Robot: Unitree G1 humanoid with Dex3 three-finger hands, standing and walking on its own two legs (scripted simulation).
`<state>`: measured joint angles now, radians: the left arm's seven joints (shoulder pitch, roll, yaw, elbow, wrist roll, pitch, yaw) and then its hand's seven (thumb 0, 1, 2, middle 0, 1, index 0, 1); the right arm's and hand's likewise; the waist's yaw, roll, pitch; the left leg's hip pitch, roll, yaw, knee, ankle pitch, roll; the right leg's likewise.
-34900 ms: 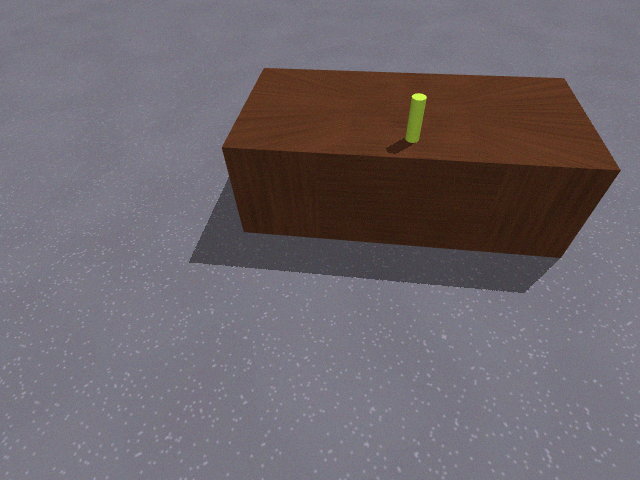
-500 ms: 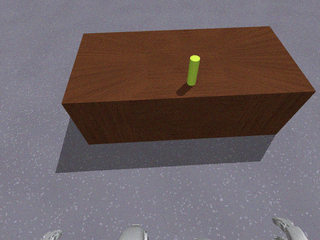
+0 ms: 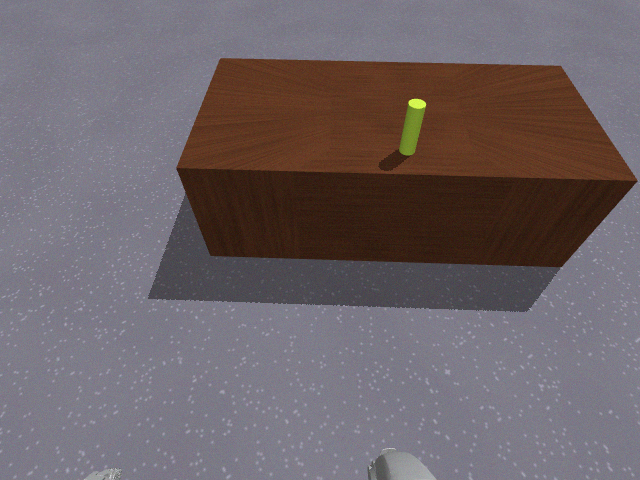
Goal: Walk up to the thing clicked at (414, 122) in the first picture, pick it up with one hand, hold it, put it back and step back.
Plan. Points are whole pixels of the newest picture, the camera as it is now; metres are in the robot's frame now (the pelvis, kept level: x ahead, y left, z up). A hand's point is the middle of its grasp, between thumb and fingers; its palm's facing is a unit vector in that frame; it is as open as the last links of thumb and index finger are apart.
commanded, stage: step back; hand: right
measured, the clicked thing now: (411, 128) +1.05 -0.24 -0.23
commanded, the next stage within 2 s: stand in 1.00 s
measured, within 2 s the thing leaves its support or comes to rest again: neither
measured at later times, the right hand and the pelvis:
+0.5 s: hand out of the picture +0.04 -0.25 -0.14, palm faces +0.01 +0.93 -0.36, open 7.4 cm; pelvis -0.02 +0.01 +0.01, yaw -3 degrees
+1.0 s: hand out of the picture +0.11 -0.25 -0.13, palm faces +0.03 +0.94 -0.35, open 7.4 cm; pelvis +0.00 +0.00 +0.01, yaw -2 degrees
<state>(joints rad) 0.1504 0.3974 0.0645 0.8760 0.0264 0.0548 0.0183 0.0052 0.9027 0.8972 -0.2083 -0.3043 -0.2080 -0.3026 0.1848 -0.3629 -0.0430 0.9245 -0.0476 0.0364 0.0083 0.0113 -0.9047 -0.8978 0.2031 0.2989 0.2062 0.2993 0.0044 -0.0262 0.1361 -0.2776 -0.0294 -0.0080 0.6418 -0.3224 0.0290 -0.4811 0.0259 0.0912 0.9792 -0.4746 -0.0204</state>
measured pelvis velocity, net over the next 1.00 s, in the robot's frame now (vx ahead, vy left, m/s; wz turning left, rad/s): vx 0.00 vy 0.00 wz -0.04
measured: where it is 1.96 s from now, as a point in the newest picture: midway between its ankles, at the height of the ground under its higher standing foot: outside the picture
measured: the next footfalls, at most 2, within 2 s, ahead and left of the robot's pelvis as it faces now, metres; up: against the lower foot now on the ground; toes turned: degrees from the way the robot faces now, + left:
right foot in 0.16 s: +0.00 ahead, -0.13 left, +0.00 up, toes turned -2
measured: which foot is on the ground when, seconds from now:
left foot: down 0.00-1.00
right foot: up 0.00-0.14, down 0.16-1.00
